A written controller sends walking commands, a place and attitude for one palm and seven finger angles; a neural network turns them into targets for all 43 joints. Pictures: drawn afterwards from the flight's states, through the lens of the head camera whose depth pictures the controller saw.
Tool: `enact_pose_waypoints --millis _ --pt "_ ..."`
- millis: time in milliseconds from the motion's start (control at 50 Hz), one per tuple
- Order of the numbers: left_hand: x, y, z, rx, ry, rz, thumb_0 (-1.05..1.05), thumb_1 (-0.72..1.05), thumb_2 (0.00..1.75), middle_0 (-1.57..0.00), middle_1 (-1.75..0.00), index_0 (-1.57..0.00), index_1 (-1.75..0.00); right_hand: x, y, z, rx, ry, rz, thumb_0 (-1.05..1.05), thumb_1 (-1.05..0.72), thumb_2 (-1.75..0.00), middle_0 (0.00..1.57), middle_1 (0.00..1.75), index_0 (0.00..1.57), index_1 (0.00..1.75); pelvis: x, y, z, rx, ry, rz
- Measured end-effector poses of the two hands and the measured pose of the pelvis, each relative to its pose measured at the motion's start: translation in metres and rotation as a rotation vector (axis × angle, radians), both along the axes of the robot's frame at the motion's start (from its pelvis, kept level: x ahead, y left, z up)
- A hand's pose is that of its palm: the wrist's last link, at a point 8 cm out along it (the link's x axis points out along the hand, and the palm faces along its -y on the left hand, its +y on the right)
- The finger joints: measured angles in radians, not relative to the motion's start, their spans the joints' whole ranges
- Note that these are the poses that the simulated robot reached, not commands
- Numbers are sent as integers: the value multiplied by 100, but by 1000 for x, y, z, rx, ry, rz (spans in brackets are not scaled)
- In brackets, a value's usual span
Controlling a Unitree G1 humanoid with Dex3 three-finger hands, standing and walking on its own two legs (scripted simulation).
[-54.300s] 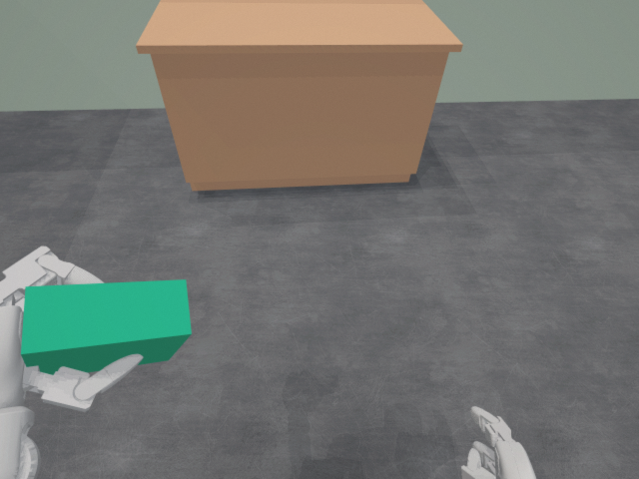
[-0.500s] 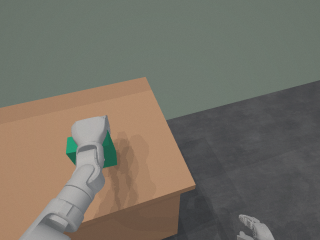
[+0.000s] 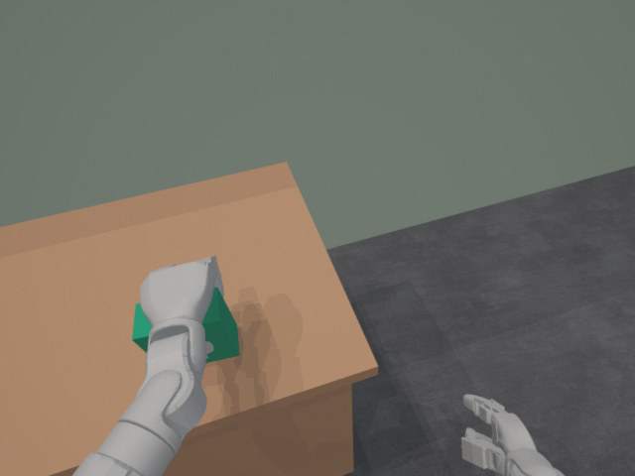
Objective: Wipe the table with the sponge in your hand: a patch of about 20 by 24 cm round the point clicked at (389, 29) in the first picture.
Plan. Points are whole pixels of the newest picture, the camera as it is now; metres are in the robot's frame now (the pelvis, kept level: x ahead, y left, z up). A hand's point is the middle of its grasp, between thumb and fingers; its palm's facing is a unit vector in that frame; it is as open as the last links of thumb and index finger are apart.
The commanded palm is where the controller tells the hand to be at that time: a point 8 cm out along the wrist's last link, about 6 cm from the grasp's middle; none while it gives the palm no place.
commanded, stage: wipe back along the middle lane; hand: left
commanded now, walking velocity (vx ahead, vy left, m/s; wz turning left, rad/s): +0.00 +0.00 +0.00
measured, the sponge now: (195, 337) +0.31 +0.22 -0.01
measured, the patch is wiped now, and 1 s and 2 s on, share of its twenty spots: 0.65 0.75 0.75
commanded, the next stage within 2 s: slide across to the third lane in 0.38 s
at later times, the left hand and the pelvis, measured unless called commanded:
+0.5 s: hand (202, 328) +0.29 +0.19 +0.05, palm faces +0.02 -0.06 -1.00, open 9.5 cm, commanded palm +0.25 +0.17 +0.08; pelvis -0.02 -0.01 +0.00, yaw +0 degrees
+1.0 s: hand (220, 326) +0.29 +0.16 +0.05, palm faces +0.00 -0.04 -1.00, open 9.5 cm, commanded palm +0.27 +0.12 +0.09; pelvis -0.02 -0.01 +0.00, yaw +1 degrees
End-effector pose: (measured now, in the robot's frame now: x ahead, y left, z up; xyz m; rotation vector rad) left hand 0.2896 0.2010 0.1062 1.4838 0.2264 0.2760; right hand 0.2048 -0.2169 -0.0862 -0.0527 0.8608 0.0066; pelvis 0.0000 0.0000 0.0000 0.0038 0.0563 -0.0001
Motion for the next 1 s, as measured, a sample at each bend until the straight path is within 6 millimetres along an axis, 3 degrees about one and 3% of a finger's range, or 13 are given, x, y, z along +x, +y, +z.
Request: enact_pose_waypoints --millis 240,680,1000 --pt "-26 -13 0 -15 -13 -4 1 -44 103 -69 -155 -76 -148 -2 -6 4 7 -31 -1 1 -91 -90 20 30 20 30 -8 -6 0 6 -26 -8" --pt "-16 -20 -3 24 44 5 1 -47 104 -73 -152 -80 -145 -26 -20 -11 -19 24 -29 1 -91 -90 20 30 20 30 -18 -12 -1 9 -23 3" --pt "-16 -41 -1 30 43 -70 1 -48 104 -75 -151 -81 -144 -7 -1 -4 17 -10 20 1 -91 -90 20 30 19 30 -21 -8 -1 8 -32 20"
